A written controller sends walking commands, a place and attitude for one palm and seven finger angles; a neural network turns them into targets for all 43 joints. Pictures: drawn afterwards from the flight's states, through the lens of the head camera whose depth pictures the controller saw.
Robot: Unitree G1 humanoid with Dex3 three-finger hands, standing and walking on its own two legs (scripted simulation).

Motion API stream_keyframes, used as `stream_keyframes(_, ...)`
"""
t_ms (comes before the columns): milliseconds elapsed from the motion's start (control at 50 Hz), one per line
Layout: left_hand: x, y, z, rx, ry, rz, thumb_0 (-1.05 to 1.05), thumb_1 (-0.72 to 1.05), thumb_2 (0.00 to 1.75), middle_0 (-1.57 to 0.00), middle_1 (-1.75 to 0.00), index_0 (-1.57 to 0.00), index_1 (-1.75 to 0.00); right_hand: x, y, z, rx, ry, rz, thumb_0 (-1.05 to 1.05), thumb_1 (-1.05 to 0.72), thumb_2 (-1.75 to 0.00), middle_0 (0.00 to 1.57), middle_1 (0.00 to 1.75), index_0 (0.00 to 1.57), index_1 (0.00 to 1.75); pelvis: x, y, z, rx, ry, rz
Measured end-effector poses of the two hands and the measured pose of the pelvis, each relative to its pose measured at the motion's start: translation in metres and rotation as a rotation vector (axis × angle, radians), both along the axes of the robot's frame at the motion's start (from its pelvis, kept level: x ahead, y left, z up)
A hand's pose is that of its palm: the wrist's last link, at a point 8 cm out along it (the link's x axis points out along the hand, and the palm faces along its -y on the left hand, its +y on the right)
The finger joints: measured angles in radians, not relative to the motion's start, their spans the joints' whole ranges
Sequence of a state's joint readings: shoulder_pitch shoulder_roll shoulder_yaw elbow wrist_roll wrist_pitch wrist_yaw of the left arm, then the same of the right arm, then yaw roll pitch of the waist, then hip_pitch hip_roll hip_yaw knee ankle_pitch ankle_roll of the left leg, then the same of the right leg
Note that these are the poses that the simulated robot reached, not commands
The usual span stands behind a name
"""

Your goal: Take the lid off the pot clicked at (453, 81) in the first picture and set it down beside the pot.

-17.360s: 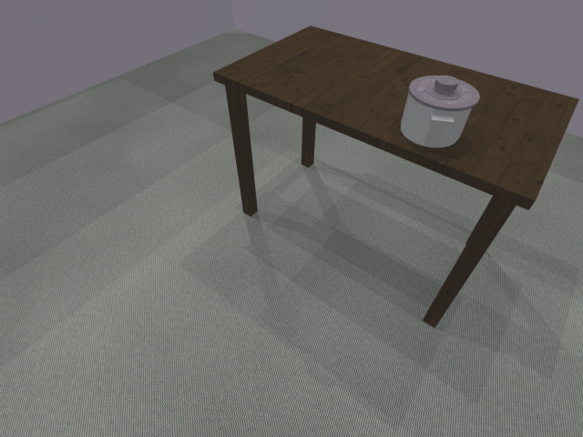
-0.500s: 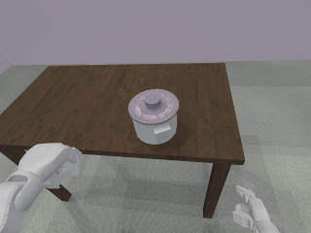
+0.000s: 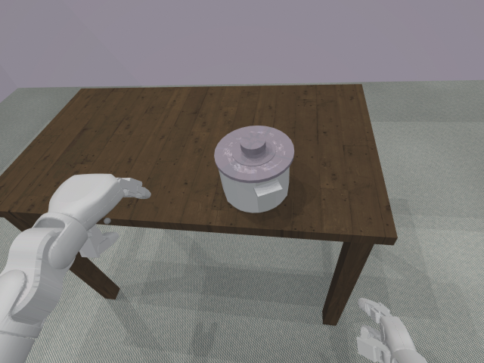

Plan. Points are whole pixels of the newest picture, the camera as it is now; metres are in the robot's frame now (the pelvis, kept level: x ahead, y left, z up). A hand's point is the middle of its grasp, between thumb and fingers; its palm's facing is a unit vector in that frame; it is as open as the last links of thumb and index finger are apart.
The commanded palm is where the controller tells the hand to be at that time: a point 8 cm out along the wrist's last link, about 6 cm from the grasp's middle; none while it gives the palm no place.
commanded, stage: reach forward and open the fingers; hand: left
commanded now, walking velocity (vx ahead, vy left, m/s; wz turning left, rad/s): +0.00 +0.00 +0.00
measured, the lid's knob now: (253, 143) +0.52 +0.04 +0.07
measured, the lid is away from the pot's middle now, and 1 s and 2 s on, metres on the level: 0.00 0.00 0.00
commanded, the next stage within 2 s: move the open hand above the knob in 0.10 s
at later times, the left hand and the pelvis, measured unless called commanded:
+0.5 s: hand (121, 179) +0.35 +0.23 +0.15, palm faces -0.11 -0.03 -0.99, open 9.9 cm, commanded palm +0.31 +0.21 +0.20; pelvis +0.00 +0.01 +0.00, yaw +1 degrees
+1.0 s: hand (194, 169) +0.39 +0.12 +0.13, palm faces -0.19 +0.01 -0.98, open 9.9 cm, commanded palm +0.37 +0.14 +0.20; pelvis +0.02 -0.02 +0.00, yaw +0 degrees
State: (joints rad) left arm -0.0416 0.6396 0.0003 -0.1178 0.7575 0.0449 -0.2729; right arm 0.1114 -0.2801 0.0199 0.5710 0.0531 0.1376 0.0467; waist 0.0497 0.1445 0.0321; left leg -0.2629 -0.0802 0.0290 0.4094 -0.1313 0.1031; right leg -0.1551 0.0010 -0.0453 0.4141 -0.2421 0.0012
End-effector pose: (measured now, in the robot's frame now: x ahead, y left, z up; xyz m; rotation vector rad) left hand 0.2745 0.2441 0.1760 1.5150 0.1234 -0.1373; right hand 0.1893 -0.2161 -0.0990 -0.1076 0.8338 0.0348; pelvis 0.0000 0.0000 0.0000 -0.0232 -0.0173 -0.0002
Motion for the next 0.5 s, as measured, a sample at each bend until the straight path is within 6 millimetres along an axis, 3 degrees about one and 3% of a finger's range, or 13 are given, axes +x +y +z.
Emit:
stream_keyframes(60,0.006,-0.001,0.004,0.038,0.002,-0.037,0.00,-0.24,1.38,-0.86,-0.11,-0.86,-0.11,0.001,0.002,0.001,-0.014,-0.005,0.001,0.02,-0.91,-0.90,0.20,0.30,0.20,0.30,0.000,0.002,0.000,0.000,0.000,0.002)
stream_keyframes(160,0.016,0.010,0.026,0.038,-0.072,-0.020,0.00,-0.26,1.40,-0.86,-0.09,-0.86,-0.09,0.004,0.004,0.003,-0.020,-0.015,0.007,0.01,-0.91,-0.90,0.20,0.30,0.20,0.30,0.001,0.005,-0.001,-0.001,0.003,0.006)
stream_keyframes(240,0.023,0.019,0.023,-0.002,-0.052,0.052,0.00,-0.27,1.41,-0.86,-0.09,-0.85,-0.09,0.006,0.006,0.004,-0.010,-0.012,0.013,0.01,-0.91,-0.90,0.20,0.30,0.20,0.30,0.001,0.007,-0.001,-0.001,0.009,0.008)
stream_keyframes(320,0.028,0.004,0.008,-0.020,0.004,0.018,0.00,-0.27,1.42,-0.86,-0.09,-0.85,-0.09,0.010,0.008,0.005,-0.018,-0.018,0.023,0.01,-0.91,-0.90,0.20,0.30,0.20,0.30,0.000,0.009,-0.001,0.000,0.009,0.017)
stream_keyframes(400,0.035,-0.019,0.012,0.022,-0.015,-0.085,0.00,-0.28,1.43,-0.86,-0.08,-0.86,-0.08,0.013,0.011,0.004,-0.032,-0.024,0.035,0.01,-0.91,-0.90,0.20,0.30,0.20,0.30,0.000,0.008,-0.002,0.000,0.009,0.024)
stream_keyframes(500,0.058,-0.012,0.026,0.023,-0.056,-0.008,0.00,-0.28,1.43,-0.86,-0.08,-0.86,-0.08,0.012,0.013,0.003,-0.006,-0.012,0.038,0.01,-0.91,-0.90,0.20,0.30,0.20,0.30,0.001,0.006,-0.002,0.002,0.021,0.021)
